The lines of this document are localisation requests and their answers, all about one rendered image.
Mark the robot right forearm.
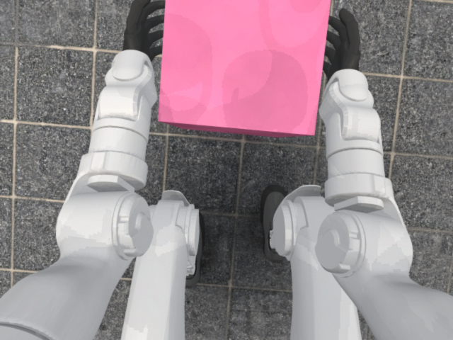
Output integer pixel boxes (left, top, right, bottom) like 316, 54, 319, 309
319, 69, 413, 247

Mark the robot left upper arm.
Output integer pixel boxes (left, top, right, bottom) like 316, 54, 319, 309
0, 191, 154, 340

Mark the robot left hand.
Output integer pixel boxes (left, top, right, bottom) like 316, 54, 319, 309
122, 0, 166, 61

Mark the robot right upper arm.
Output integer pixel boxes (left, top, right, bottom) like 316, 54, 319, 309
315, 210, 453, 340

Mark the robot right hand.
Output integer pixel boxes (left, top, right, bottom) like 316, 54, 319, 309
323, 8, 361, 81

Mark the robot left thigh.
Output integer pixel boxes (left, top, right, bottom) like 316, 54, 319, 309
121, 200, 200, 340

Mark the carton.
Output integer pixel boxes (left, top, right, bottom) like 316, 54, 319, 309
158, 0, 331, 137

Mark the robot left forearm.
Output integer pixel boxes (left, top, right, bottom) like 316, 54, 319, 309
56, 50, 157, 246

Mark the robot right foot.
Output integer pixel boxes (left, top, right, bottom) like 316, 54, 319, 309
260, 185, 287, 263

